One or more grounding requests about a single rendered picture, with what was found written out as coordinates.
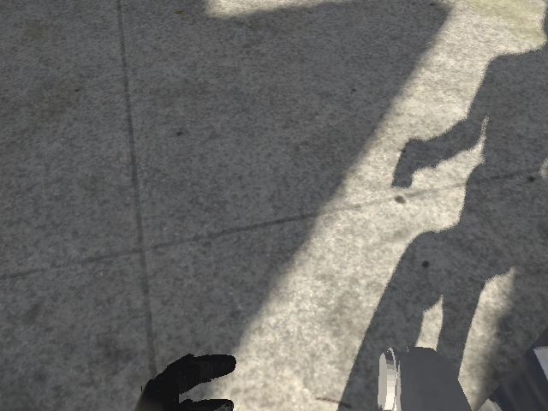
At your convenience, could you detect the robot left hand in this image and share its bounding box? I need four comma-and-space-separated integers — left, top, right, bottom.
134, 354, 236, 411

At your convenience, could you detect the robot right thigh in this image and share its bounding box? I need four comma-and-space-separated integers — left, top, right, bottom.
378, 346, 472, 411

